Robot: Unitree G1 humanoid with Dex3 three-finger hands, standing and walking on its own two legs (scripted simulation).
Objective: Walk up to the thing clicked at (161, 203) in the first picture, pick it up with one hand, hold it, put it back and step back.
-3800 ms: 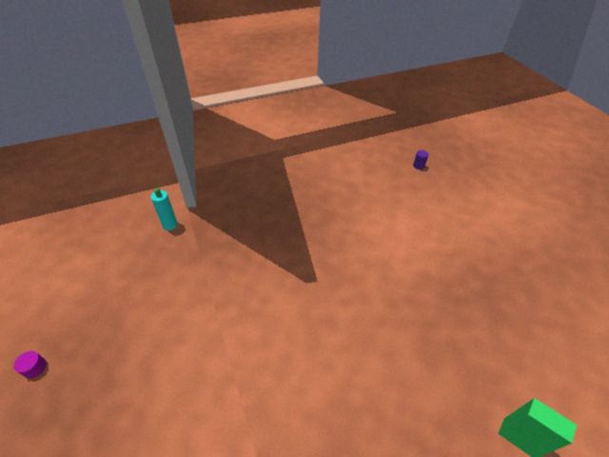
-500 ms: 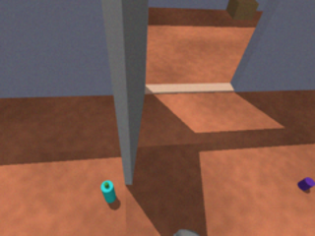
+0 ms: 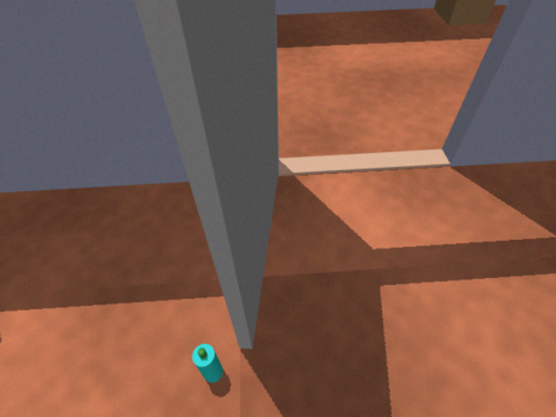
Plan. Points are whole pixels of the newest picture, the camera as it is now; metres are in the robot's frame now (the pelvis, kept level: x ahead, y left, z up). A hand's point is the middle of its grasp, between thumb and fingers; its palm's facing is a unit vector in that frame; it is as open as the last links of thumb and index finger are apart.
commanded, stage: walk up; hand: left
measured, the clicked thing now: (207, 362) +0.38 +0.24 -0.64
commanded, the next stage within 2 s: stand in 1.34 s
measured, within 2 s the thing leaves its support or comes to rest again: neither
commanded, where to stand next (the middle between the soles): +0.07 +0.01 m, yaw +0 degrees
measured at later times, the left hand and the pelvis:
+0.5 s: hand out of the picture +0.12 +0.27 -0.13, palm faces +0.00 -0.94 -0.34, open 7.4 cm; pelvis +0.04 +0.01 +0.02, yaw +0 degrees
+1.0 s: hand out of the picture +0.12 +0.27 -0.13, palm faces -0.02 -0.94 -0.34, open 7.4 cm; pelvis +0.05 +0.01 +0.03, yaw +0 degrees
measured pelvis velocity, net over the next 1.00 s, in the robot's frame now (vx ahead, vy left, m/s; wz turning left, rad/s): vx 0.05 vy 0.01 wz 0.00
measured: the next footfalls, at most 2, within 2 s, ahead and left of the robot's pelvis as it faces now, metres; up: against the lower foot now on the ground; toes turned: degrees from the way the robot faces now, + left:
none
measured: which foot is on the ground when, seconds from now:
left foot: down 0.00-1.00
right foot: down 0.00-1.00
